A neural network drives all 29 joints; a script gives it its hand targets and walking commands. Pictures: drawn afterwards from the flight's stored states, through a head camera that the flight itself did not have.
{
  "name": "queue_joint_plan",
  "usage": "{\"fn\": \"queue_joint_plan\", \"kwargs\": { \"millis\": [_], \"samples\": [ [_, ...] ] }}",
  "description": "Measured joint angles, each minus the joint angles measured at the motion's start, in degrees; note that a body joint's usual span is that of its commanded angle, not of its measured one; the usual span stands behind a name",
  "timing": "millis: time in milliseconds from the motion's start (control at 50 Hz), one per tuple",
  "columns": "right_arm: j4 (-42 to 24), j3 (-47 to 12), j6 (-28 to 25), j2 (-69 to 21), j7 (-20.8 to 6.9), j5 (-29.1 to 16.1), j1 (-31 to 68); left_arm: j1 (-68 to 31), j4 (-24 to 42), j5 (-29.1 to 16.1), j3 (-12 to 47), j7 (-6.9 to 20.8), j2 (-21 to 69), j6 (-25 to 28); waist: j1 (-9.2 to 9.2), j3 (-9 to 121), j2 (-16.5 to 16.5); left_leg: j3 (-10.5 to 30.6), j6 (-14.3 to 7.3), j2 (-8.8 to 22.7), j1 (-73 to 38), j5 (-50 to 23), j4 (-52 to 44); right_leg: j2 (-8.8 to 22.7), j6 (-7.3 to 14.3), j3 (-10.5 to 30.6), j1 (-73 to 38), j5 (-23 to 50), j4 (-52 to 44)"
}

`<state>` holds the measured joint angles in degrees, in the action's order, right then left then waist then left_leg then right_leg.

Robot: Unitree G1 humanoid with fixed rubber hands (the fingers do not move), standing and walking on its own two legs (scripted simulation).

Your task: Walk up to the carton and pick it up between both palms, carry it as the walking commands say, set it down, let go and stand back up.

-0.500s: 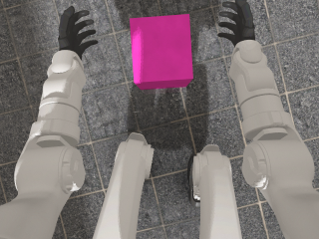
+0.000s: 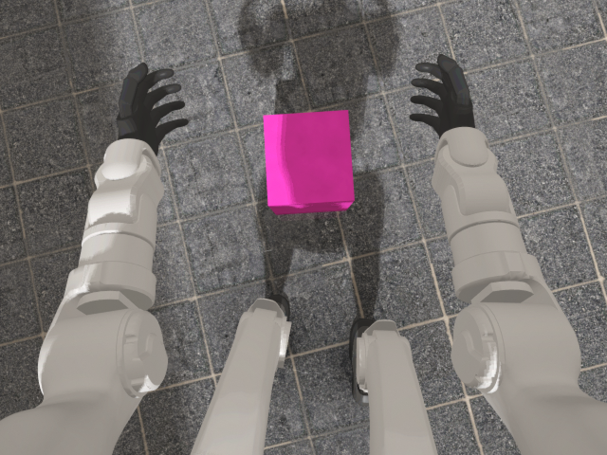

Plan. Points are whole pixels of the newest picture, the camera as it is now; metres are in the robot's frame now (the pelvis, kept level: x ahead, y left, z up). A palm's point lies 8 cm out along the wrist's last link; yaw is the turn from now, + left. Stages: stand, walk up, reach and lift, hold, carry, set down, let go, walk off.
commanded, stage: set down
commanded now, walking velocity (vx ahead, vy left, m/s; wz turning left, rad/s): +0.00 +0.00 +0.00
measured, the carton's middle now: (308, 167) +0.54 +0.08 -0.52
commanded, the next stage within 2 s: let go in 0.20 s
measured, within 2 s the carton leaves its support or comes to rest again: neither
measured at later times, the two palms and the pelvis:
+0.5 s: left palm (106, 167) +0.40 +0.26 -0.03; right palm (491, 169) +0.45 -0.12 -0.04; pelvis +0.03 +0.01 +0.08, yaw +0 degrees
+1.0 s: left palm (9, 336) +0.26 +0.24 +0.08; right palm out of the picture +0.30 -0.21 +0.08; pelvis +0.09 +0.00 +0.16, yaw +2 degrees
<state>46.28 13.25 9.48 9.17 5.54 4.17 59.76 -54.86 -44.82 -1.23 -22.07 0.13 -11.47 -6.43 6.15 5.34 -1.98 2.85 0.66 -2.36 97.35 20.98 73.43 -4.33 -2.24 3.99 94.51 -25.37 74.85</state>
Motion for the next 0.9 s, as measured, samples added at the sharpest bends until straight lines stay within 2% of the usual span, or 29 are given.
{"fn": "queue_joint_plan", "kwargs": {
  "millis": [200, 360, 440, 560, 700, 820, 900],
  "samples": [
    [0.08, 1.93, -1.66, -1.36, -0.98, 2.39, -3.92, 3.4, 0.13, 2.88, -1.49, 1.11, 1.9, 1.67, 0.05, -0.43, -0.04, -0.17, -0.36, 0.3, -10.85, -4.09, -12.85, 0.55, 0.06, 0.76, -10.61, 4.45, -12.95],
    [-0.06, 2.68, -2.89, -3.0, -0.76, 5.08, -6.23, 5.93, 0.39, 7.12, -2.18, 2.74, 2.61, 3.07, -0.4, -1.55, 0.01, -0.16, -0.47, 0.54, -15.66, -5.67, -18.15, 0.69, 0.06, 0.98, -15.47, 6.32, -18.59],
    [-4.7, 1.24, -3.05, -4.63, 0.6, 5.33, -13.27, 12.76, 4.51, 8.01, 0.51, 4.2, 2.51, 3.13, -0.88, -2.1, 0.34, 0.02, -0.6, 0.6, -18.99, -5.82, -20.3, 0.8, 0.06, 0.89, -19.02, 6.66, -21.18],
    [-13.42, -1.62, -3.56, -6.13, 1.42, 4.11, -28.56, 26.96, 12.13, 6.08, 6.28, 6.14, 1.22, 2.81, -1.39, -2.7, 1.26, 0.36, -0.89, 0.68, -27.38, -6.16, -24.88, 1.08, 0.16, 0.72, -27.85, 7.39, -26.63],
    [-15.67, -4.8, -5.67, -4.39, -0.88, 1.76, -42.12, 40.9, 15.27, 3.69, 10.83, 6.57, -0.07, 4.05, -2.39, -2.93, 1.97, 0.46, -1.04, 0.43, -41.73, -6.72, -31.71, 1.84, 0.52, 0.82, -42.29, 8.04, -33.63],
    [-13.69, -6.13, -8.1, -1.97, -3.56, -0.28, -50.22, 49.84, 15.26, 2.53, 14.13, 5.39, 0.57, 5.81, -3.15, -3.49, 2.32, 0.65, -0.96, 0.32, -53.79, -6.94, -36.77, 2.32, 1.01, 0.75, -54.34, 8.22, -38.61],
    [-14.74, -7.18, -9.28, -0.94, -4.99, -1.25, -56.41, 56.08, 17.14, 2.28, 16.0, 4.72, 1.18, 6.46, -3.8, -4.73, 2.58, 0.96, -0.78, 0.41, -61.54, -6.94, -39.73, 2.44, 1.39, 0.52, -62.16, 8.28, -41.67]
  ]
}}
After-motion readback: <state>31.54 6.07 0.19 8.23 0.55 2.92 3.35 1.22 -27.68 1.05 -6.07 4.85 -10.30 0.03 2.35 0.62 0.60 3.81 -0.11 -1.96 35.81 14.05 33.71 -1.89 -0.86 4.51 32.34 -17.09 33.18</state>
